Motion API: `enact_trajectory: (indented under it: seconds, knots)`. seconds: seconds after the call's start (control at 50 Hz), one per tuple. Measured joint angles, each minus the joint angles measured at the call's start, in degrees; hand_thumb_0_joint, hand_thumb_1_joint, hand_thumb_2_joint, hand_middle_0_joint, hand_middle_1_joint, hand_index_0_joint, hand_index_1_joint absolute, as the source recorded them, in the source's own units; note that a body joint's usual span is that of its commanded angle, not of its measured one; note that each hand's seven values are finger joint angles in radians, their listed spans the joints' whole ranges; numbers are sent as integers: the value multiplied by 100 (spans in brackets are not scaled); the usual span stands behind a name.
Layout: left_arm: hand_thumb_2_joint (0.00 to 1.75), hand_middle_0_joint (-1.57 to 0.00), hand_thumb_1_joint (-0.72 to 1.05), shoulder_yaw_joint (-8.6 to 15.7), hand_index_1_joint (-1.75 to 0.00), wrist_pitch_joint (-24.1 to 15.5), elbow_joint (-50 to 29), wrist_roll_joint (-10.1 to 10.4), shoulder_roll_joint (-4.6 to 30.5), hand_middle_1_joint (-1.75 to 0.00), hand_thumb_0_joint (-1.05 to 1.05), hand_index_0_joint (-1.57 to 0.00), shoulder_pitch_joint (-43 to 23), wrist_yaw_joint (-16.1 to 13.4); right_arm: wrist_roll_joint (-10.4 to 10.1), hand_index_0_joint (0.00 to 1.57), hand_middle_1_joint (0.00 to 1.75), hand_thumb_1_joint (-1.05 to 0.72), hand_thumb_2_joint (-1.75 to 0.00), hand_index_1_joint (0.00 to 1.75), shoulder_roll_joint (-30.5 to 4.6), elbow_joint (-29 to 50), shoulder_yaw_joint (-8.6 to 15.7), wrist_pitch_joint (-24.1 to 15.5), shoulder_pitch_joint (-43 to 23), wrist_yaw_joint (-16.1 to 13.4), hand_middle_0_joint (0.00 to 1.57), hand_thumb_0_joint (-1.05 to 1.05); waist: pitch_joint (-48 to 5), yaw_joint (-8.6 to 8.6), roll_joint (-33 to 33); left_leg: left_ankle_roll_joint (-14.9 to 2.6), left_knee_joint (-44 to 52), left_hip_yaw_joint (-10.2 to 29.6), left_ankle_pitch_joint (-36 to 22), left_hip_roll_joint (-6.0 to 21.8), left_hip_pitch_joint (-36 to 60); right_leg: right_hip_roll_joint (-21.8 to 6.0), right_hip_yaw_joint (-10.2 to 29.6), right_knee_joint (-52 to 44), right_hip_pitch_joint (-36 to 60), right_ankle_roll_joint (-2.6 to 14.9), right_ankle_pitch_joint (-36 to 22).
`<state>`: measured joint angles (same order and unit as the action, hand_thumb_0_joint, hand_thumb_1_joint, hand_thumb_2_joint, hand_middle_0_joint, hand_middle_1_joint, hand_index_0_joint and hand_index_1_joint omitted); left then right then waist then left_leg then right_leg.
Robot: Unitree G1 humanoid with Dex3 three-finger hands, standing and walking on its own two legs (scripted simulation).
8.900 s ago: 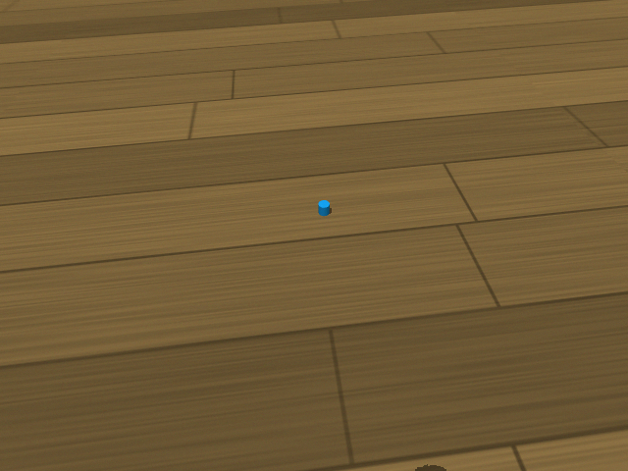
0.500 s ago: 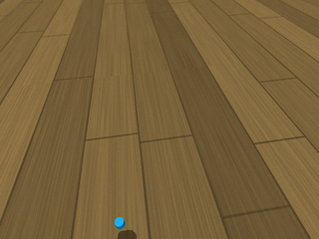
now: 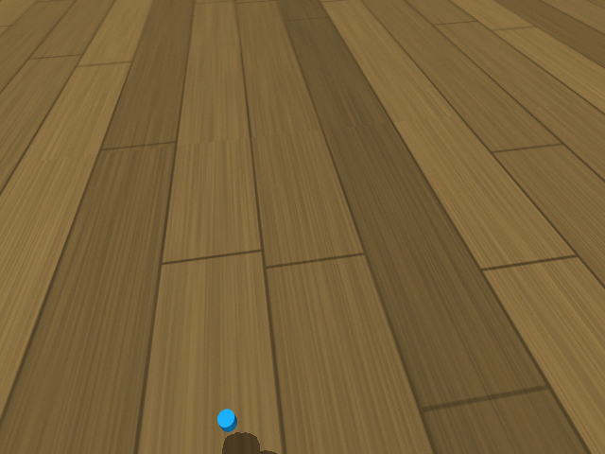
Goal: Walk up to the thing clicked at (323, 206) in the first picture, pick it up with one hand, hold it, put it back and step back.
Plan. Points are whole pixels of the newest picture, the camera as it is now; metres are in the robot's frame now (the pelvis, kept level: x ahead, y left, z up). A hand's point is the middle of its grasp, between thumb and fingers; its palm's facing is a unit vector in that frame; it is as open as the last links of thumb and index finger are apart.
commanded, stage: stand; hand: left
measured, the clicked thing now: (227, 420) +0.39 +0.27 -0.76
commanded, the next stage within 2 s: walk up in 0.52 s
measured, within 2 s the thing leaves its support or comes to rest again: neither
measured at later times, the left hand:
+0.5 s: hand out of the picture +0.07 +0.25 -0.16, palm faces -0.03 -0.94 -0.35, open 7.3 cm
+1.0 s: hand out of the picture +0.05 +0.36 -0.18, palm faces +0.00 -0.92 -0.38, open 7.3 cm
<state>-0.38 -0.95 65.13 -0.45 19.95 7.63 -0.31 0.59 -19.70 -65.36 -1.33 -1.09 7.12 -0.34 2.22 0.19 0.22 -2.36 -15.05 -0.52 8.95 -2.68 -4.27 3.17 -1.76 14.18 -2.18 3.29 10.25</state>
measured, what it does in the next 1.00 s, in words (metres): steps on the spot: left foot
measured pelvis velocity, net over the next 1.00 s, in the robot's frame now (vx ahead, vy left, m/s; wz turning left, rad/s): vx -0.04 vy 0.08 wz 0.03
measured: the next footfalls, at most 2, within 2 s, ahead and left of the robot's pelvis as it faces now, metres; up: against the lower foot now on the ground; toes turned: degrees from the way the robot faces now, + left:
left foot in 0.92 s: -0.03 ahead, +0.20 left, +0.00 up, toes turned +0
right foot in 1.20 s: -0.02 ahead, -0.08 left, +0.00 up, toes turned -2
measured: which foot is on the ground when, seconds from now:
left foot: down 0.00-0.64, up 0.66-0.90, down 0.92-1.00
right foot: down 0.00-0.94, up 0.96-1.00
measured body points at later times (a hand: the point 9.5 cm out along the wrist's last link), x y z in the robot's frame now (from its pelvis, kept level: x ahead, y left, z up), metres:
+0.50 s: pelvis +0.00 +0.00 +0.00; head +0.01 +0.00 +0.45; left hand +0.07 +0.30 -0.13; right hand +0.07 -0.30 -0.13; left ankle -0.01 +0.09 -0.75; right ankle -0.03 -0.08 -0.75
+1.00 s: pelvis -0.04 +0.08 -0.02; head +0.01 +0.10 +0.43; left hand +0.05 +0.40 -0.15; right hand +0.04 -0.23 -0.14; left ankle -0.04 +0.24 -0.75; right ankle -0.04 -0.07 -0.73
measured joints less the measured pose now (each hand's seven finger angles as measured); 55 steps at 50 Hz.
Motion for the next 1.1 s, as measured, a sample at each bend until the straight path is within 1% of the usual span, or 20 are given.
enact_trajectory:
  seconds: [0.52,0.62,0.66,0.7,0.74,0.76,0.8,0.82,0.86,0.88,0.9,0.92,0.94,0.96,0.98,1.02,1.06,1.1]
  knots:
    - [90,-20,91,-11,-30,-11,-12,3,2,-30,0,-20,-13,-4,-3,20,30,-91,-89,30,-7,32,3,-9,-23,-5,20,1,-14,-4,-4,-11,0,-5,23,-11,24,-11,9,13,17,-12,28]
    - [90,-20,90,129,-30,-45,-181,-2,-1,-30,0,-21,-106,-49,70,20,30,-91,-89,30,-131,232,202,199,-92,49,20,1,169,-78,-114,-38,-497,-16,206,16,-292,11,-2,321,-212,-4,116]
    - [90,-20,90,169,-30,-41,-264,-13,36,-30,0,-21,-123,-83,90,20,30,-91,-89,30,-202,338,274,262,-111,63,20,1,246,-114,-168,-15,-875,59,409,22,-477,19,3,517,-335,3,185]
    - [90,-20,90,208,-30,-28,-343,-53,93,-30,0,-21,-114,-129,117,20,30,-91,-89,30,-240,457,345,335,-112,78,20,1,292,-154,-158,17,-1577,234,1102,9,-712,-16,38,739,-478,-1,269]
    - [90,-20,90,256,-30,-25,-441,-86,146,-30,0,-21,-94,-174,135,20,30,-91,-89,30,-253,606,399,406,-88,105,20,1,334,-175,-72,50,-2416,434,1699,-27,-973,-132,87,912,-619,-32,325]
    - [90,-20,90,272,-30,-28,-503,-90,164,-30,0,-21,-86,-192,138,20,30,-91,-89,30,-266,687,421,431,-72,125,20,1,367,-168,-31,69,-2775,526,1879,-24,-1088,-205,101,975,-682,-60,338]
    - [90,-20,90,283,-30,-44,-623,-106,181,-30,0,-21,-84,-207,120,20,30,-91,-89,30,-307,824,456,445,-47,146,20,1,457,-139,21,104,-3150,646,2002,57,-1225,-355,117,1082,-792,-147,353]
    - [90,-20,90,280,-30,-46,-676,-116,181,-30,0,-21,-93,-198,104,20,30,-91,-89,30,-332,869,468,432,-35,144,20,1,506,-122,29,127,-3118,670,1979,136,-1232,-427,116,1138,-838,-206,364]
    - [90,-20,90,256,-30,-26,-760,-131,169,-30,0,-21,-125,-159,68,20,30,-91,-89,30,-386,899,479,381,-11,129,20,1,588,-88,9,181,-2629,663,1784,328,-1113,-553,101,1308,-931,-336,426]
    - [90,-20,90,237,-30,5,-795,-128,164,-30,0,-21,-143,-130,57,20,30,-91,-90,30,-409,888,483,343,2,119,20,1,614,-66,-12,220,-2215,641,1512,413,-993,-608,88,1457,-995,-402,495]
    - [90,-20,90,222,-30,51,-831,-117,163,-30,0,-21,-158,-96,51,20,30,-91,-90,30,-427,875,490,296,23,106,20,1,636,-36,-40,252,-1689,589,993,490,-826,-656,69,1665,-1070,-470,599]
    - [90,-20,90,219,-30,109,-867,-97,183,-30,0,-21,-186,-60,64,20,30,-91,-90,30,-412,846,511,244,36,81,20,1,676,-12,-14,374,-1367,539,581,488,-697,-737,74,1935,-1156,-538,736]
    - [90,-20,90,238,-30,181,-887,-73,241,-30,0,-21,-228,-38,85,20,30,-91,-90,30,-309,797,523,209,19,47,20,1,757,-47,152,474,-1366,446,569,365,-634,-867,188,2202,-1236,-511,827]
    - [90,-20,90,262,-30,258,-908,-54,294,-30,0,-21,-237,-27,104,20,30,-91,-90,30,-191,770,499,181,30,24,20,1,782,-91,278,515,-1393,368,622,301,-601,-857,366,2439,-1322,-459,1113]
    - [90,-20,90,284,-30,330,-916,-43,336,-30,0,-21,-221,-19,102,20,30,-91,-89,30,-88,767,450,154,69,21,20,1,745,-77,323,515,-1429,370,664,306,-620,-742,475,2707,-1409,-428,1502]
    - [90,-20,91,316,-30,436,-881,-5,409,-30,0,-20,-223,23,109,20,30,-91,-89,30,69,768,371,115,160,23,20,1,653,8,313,471,-1463,491,680,377,-681,-511,495,3164,-1484,-359,1927]
    - [90,-20,91,367,-30,471,-888,34,470,-30,0,-20,-194,75,138,20,30,-91,-89,30,152,777,308,101,201,19,20,1,561,-22,317,466,-1460,495,663,452,-744,-367,539,3371,-1510,-292,1969]
    - [90,-20,91,408,-30,482,-924,42,503,-30,0,-20,-134,116,146,21,30,-90,-89,30,153,844,293,62,195,6,20,1,519,-54,296,484,-1518,450,669,512,-834,-313,544,3383,-1475,-270,1961]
